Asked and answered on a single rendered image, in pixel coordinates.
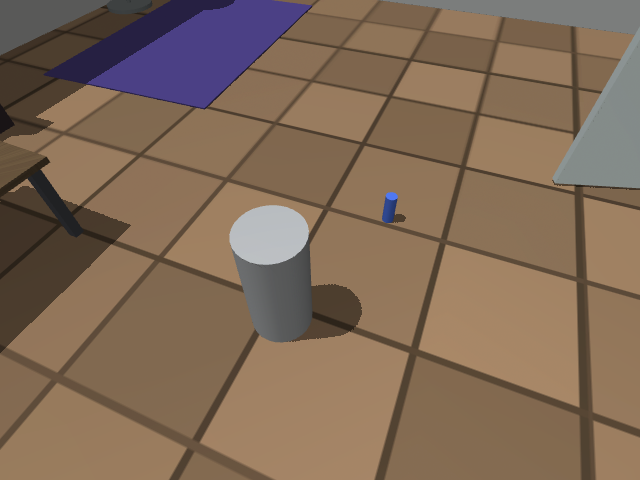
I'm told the coffee table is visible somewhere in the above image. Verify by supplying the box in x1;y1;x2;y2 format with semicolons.
0;141;84;238

